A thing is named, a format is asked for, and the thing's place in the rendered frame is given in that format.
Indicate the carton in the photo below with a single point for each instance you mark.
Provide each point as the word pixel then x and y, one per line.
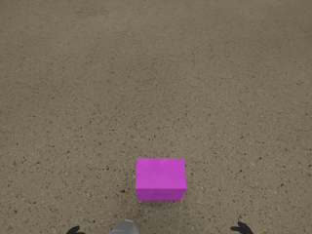
pixel 160 179

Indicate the robot right hand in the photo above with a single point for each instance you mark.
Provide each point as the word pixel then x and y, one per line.
pixel 244 229

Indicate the robot left thigh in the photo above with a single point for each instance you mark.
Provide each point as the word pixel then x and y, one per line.
pixel 124 227

